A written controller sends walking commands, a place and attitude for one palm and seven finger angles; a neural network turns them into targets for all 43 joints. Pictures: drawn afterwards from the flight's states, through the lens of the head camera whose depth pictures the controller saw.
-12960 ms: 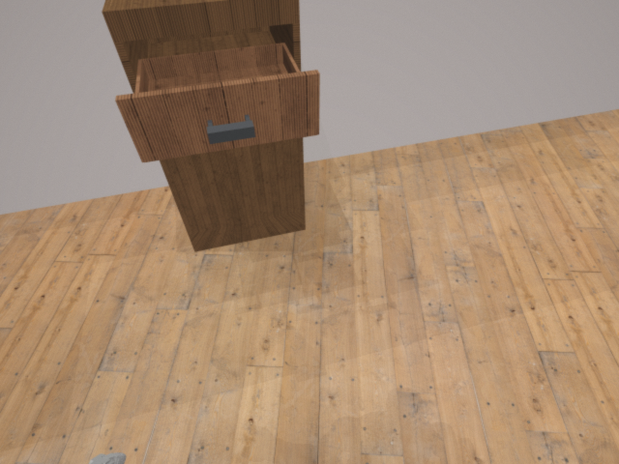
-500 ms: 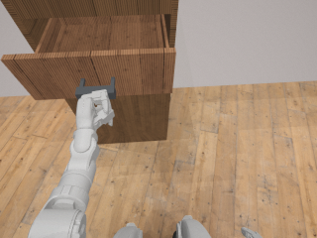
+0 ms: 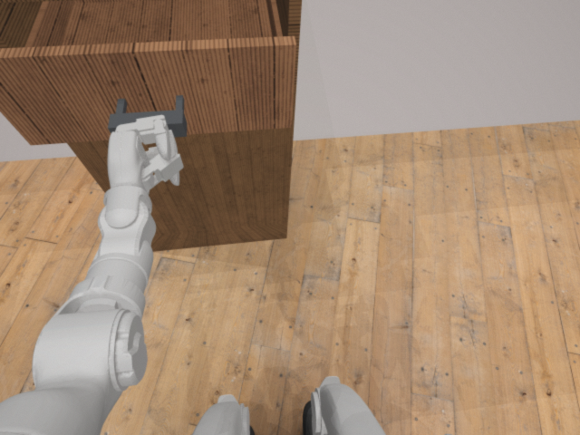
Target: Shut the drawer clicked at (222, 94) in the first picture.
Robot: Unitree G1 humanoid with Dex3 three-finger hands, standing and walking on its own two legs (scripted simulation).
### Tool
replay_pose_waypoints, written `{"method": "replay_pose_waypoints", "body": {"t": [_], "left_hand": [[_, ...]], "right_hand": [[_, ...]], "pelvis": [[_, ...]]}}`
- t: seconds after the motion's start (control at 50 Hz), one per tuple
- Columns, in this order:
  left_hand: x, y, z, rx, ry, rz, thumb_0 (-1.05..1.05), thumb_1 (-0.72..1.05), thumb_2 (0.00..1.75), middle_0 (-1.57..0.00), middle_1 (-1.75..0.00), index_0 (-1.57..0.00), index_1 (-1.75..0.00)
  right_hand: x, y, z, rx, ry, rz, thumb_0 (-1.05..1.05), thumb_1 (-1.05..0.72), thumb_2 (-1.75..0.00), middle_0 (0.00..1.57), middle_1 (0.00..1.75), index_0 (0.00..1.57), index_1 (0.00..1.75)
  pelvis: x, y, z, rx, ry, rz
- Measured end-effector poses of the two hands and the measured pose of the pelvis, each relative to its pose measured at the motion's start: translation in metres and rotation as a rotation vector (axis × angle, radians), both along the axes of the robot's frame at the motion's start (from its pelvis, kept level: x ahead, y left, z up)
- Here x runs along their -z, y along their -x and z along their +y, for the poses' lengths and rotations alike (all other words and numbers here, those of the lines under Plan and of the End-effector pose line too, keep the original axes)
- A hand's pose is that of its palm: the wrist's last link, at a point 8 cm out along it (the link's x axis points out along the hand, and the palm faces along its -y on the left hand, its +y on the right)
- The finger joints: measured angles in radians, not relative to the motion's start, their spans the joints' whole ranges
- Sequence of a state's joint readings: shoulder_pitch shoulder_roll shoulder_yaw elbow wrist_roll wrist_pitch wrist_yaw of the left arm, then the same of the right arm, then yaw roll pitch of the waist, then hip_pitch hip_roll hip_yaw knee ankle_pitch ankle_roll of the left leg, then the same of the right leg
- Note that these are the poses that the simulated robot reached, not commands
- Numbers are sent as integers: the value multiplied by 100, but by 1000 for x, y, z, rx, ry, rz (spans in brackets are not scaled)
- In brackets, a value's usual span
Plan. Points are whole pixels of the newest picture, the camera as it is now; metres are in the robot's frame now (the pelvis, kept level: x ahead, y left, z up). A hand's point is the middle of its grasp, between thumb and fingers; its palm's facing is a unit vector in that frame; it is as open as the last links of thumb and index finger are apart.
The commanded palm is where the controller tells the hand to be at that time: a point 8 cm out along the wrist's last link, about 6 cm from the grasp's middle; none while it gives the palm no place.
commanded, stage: push the drawer shut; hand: left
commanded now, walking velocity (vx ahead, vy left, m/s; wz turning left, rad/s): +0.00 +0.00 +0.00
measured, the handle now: (150, 114) +0.56 +0.17 +0.07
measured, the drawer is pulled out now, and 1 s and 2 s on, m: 0.12 0.00 0.00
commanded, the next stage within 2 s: pull the fist back off the drawer in 1.24 s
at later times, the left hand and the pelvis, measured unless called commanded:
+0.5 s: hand (179, 120) +0.55 +0.13 +0.07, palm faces +0.07 -1.00 -0.03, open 3.2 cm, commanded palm +0.54 +0.18 +0.07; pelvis +0.00 +0.01 -0.01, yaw -1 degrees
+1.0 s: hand (175, 96) +0.60 +0.14 +0.07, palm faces +0.04 -1.00 -0.02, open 3.0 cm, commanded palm +0.61 +0.18 +0.07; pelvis +0.01 +0.01 -0.02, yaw -1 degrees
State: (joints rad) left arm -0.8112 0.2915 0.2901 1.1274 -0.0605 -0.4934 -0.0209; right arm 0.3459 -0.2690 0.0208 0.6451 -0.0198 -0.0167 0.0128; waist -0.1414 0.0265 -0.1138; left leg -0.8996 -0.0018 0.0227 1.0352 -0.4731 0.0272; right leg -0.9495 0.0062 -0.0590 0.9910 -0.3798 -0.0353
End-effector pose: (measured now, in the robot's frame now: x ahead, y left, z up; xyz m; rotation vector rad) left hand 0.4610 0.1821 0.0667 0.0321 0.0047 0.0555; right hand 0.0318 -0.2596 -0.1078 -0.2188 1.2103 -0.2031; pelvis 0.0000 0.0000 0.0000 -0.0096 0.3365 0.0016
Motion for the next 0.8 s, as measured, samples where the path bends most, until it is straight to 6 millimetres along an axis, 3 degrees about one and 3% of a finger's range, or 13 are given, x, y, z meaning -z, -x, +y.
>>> {"method": "replay_pose_waypoints", "body": {"t": [0.34, 0.8], "left_hand": [[-1, -43, -2, -12, 1, 16, 0, 78, 93, -140, -160, -140, -160], [-4, -101, 3, -5, 8, 38, 1, 76, 91, -140, -160, -140, -160]], "right_hand": [[2, 44, 6, 35, 7, 137, 0, -91, -90, 20, 30, 20, 30], [-8, 77, 21, 92, 12, 280, 0, -91, -89, 20, 30, 20, 30]], "pelvis": [[8, 0, 4, -4, 15, 62], [12, -11, 11, 5, 38, 133]]}}
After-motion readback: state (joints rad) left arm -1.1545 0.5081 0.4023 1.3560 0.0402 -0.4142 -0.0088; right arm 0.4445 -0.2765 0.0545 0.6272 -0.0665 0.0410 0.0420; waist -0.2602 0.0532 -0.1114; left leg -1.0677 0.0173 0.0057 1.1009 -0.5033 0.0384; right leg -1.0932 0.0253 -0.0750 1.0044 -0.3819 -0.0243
